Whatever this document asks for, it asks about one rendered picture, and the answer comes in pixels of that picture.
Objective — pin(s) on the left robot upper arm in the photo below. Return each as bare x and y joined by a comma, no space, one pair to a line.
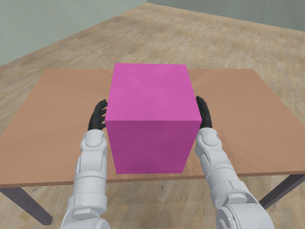
95,223

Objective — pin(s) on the table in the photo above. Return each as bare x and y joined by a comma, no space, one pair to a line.
40,146

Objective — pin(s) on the right robot hand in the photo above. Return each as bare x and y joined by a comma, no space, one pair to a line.
204,112

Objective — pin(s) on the carton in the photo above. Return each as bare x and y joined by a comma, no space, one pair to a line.
152,118

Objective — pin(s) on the right robot upper arm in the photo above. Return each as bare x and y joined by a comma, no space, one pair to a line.
242,216

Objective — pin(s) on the robot right forearm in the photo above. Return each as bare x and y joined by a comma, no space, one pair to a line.
226,188

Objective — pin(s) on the robot left forearm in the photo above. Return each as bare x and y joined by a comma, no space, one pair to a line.
88,199

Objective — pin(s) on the left robot hand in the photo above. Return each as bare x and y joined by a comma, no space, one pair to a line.
97,118

